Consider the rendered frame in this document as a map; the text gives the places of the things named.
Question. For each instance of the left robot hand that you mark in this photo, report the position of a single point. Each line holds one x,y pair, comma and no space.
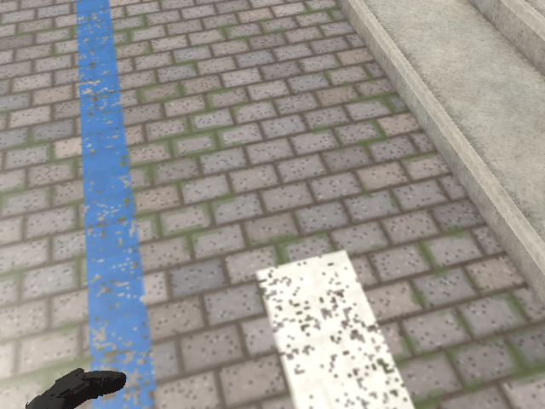
76,387

